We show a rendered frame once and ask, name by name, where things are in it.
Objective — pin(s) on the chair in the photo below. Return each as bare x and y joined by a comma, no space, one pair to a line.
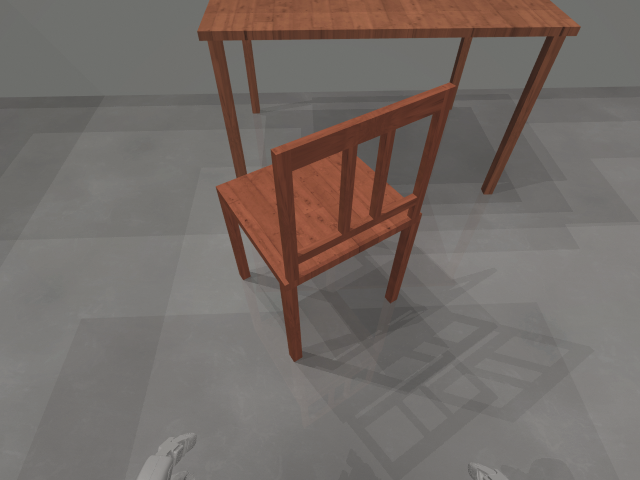
319,204

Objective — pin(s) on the robot left hand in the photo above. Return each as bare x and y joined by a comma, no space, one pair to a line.
159,467

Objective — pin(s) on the table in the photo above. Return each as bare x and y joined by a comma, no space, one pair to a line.
248,20

